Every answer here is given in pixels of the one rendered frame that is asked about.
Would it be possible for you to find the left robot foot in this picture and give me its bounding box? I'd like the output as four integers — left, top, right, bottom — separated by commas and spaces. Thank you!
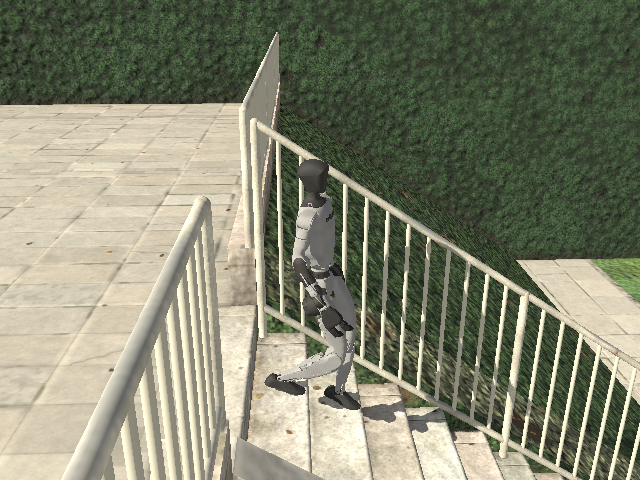
324, 385, 361, 410

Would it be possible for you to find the robot head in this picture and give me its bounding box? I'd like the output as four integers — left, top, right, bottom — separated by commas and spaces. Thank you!
297, 159, 329, 208

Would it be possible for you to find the right robot hand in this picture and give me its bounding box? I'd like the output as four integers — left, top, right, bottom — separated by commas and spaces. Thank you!
320, 306, 354, 338

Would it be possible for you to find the right robot forearm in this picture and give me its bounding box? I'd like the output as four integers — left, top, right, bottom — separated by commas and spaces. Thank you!
293, 258, 331, 312

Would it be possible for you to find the right robot upper arm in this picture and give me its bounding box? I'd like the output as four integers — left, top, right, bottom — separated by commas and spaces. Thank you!
292, 209, 317, 269

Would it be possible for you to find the left robot hand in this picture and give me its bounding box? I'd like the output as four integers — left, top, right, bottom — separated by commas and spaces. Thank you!
329, 262, 345, 282

